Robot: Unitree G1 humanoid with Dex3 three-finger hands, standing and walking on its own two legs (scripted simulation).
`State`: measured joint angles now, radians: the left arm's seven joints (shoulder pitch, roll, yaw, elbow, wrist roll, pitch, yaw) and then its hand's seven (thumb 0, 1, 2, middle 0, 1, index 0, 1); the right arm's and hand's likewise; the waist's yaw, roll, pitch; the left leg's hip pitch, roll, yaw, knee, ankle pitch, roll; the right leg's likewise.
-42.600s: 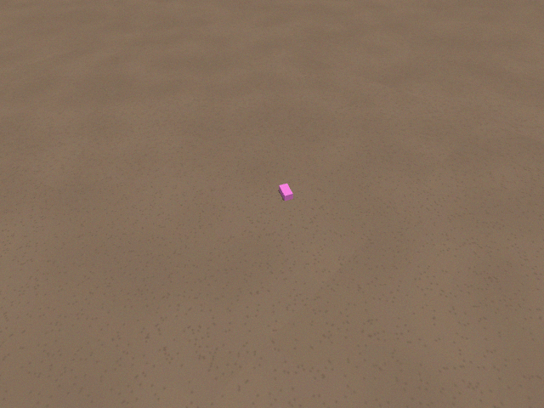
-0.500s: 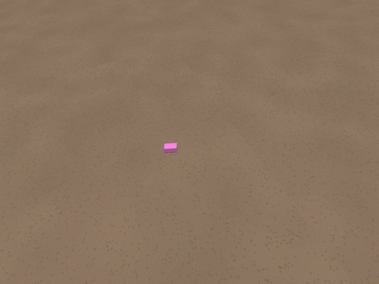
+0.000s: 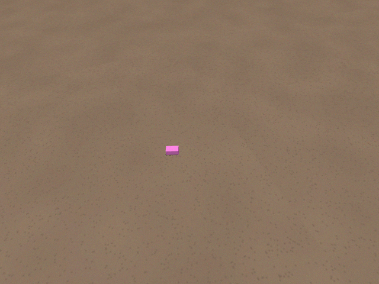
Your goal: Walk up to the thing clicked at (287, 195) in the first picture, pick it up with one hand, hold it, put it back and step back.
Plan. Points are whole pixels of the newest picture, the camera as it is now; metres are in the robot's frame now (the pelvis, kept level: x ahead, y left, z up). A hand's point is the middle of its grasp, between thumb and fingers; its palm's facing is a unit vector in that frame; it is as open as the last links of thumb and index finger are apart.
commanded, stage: step back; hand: left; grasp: from above
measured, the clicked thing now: (172, 150) +1.06 +0.19 -0.75
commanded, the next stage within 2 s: stand in 0.38 s
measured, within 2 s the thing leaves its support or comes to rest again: neither
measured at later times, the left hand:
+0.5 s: hand out of the picture +0.13 +0.26 -0.14, palm faces -0.04 -0.93 -0.36, open 7.4 cm
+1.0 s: hand out of the picture +0.12 +0.26 -0.14, palm faces -0.07 -0.94 -0.34, open 7.4 cm
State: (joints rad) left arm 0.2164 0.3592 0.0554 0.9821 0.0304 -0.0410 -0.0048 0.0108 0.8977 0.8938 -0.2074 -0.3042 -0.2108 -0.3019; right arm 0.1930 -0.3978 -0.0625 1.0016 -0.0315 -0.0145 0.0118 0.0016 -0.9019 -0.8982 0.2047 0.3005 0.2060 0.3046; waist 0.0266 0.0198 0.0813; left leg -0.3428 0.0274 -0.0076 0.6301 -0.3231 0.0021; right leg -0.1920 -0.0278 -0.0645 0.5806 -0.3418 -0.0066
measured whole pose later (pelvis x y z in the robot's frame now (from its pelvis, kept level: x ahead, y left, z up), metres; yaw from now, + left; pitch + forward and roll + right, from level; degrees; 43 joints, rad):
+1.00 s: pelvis +0.03 +0.01 +0.02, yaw -3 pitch -3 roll +0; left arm 0.10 0.35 0.01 1.13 0.01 -0.02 -0.01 0.01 0.90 0.89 -0.20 -0.30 -0.21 -0.30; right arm 0.09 -0.35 -0.01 1.15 -0.01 -0.02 0.01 0.00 -0.90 -0.90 0.21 0.30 0.21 0.30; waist -0.02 0.00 0.05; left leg -0.16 0.03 0.06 0.34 -0.13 -0.01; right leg -0.04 -0.02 0.01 0.31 -0.22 0.02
